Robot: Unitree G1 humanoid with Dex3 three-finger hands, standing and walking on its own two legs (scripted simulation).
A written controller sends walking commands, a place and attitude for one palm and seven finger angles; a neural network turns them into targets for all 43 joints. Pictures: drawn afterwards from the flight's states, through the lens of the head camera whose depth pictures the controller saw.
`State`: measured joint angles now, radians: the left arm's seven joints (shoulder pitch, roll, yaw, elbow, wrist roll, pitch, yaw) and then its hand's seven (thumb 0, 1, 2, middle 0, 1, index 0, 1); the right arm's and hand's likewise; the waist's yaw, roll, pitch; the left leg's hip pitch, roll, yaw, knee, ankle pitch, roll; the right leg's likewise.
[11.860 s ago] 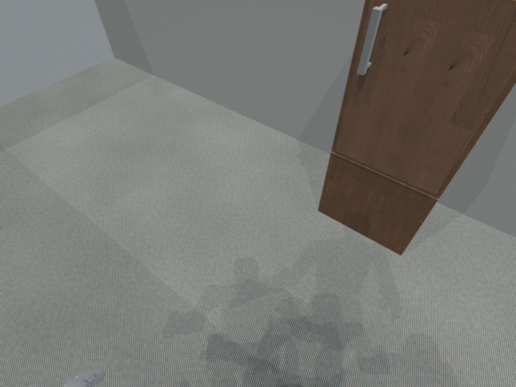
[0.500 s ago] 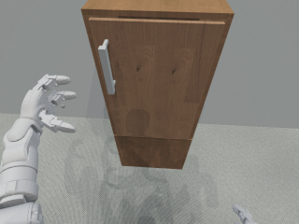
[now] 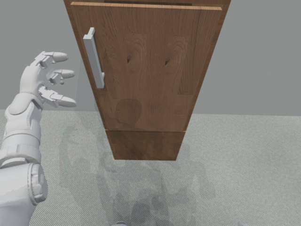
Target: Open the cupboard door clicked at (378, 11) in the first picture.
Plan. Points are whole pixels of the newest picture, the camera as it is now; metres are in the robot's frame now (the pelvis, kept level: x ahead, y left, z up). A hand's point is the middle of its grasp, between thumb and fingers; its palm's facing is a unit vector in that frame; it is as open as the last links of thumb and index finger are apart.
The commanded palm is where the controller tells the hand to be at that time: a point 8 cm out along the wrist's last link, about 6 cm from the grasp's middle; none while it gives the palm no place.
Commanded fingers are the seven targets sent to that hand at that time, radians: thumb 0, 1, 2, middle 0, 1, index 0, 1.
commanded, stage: move the hooked fingers beside the handle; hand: left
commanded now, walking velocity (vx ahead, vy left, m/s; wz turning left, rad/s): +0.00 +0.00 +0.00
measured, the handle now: (96, 60) +0.56 +0.16 +0.12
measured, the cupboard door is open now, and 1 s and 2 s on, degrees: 0 0 0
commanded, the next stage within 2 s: slide the fingers in behind the handle in 1.28 s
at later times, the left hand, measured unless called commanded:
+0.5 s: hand (75, 64) +0.51 +0.21 +0.14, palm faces -0.01 -1.00 +0.01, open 14.0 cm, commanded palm +0.50 +0.26 +0.13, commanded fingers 0.00 -0.50 0.30 -0.30 -1.20 -0.30 -1.20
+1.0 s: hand (77, 65) +0.52 +0.21 +0.13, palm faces -0.01 -1.00 +0.00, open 14.0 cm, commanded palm +0.50 +0.26 +0.13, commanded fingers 0.00 -0.50 0.30 -0.30 -1.20 -0.30 -1.20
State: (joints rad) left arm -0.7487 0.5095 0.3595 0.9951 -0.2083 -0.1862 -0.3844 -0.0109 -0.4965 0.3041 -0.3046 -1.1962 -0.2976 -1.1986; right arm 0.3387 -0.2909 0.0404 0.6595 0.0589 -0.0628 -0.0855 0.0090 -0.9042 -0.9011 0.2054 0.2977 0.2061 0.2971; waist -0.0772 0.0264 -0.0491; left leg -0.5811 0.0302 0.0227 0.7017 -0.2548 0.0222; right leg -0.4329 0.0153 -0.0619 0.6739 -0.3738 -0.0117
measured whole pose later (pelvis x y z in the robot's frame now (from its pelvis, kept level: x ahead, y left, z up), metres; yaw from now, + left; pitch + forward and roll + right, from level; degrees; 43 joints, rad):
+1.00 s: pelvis +0.02 +0.00 -0.01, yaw -2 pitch +15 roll -3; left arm -0.94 0.59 0.41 1.18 -0.12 -0.24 -0.33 -0.01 -0.50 0.30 -0.31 -1.20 -0.30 -1.20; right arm 0.42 -0.28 0.02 0.65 0.03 0.05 -0.05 0.00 -0.91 -0.90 0.21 0.30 0.21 0.30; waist -0.15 0.03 -0.09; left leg -0.74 0.06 0.03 0.81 -0.32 0.02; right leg -0.58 0.04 -0.05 0.74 -0.42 -0.01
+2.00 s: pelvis +0.01 +0.00 -0.01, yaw -1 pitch +13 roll -2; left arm -0.94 0.48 0.36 1.16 -0.12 -0.25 -0.23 -0.01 -0.50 0.30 -0.30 -1.20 -0.30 -1.20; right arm 0.40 -0.27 0.02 0.65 0.03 0.03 -0.03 0.00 -0.91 -0.90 0.21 0.30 0.21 0.30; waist -0.15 0.04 -0.09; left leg -0.73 0.05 0.03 0.81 -0.31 0.02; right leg -0.57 0.04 -0.05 0.76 -0.42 -0.01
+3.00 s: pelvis +0.01 -0.01 -0.01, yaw +0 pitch +13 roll -2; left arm -0.97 0.39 0.26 1.15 -0.13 -0.27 -0.12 -0.01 -0.50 0.30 -0.30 -1.20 -0.28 -1.20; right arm 0.39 -0.27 0.00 0.69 0.02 0.01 -0.01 0.01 -0.91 -0.90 0.20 0.30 0.20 0.30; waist -0.12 0.04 -0.09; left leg -0.72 0.04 0.00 0.80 -0.31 0.01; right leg -0.57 0.03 -0.07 0.77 -0.43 -0.03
